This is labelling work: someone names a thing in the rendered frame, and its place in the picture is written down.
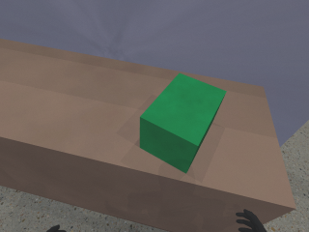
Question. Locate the right robot hand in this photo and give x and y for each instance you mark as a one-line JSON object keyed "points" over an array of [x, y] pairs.
{"points": [[254, 222]]}

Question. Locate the pedestal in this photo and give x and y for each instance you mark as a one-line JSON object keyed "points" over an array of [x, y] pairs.
{"points": [[70, 132]]}

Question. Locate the carton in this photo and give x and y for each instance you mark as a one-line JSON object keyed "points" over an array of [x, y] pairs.
{"points": [[174, 126]]}

